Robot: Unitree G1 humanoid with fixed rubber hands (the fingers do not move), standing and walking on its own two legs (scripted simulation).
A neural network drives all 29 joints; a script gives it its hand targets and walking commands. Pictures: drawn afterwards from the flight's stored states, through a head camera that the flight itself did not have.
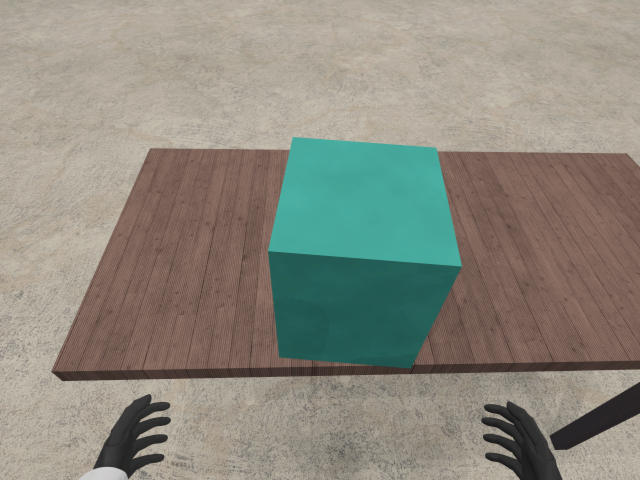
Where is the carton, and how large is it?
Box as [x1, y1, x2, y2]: [268, 137, 461, 368]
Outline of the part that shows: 293,137 268,249 279,356 410,368 461,267 436,148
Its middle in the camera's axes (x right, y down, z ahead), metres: +0.05 +0.02 +0.56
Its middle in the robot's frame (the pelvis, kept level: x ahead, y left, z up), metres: +0.42 -0.02 +0.04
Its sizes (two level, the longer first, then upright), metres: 0.210 0.200 0.250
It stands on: a table, 0.70 m high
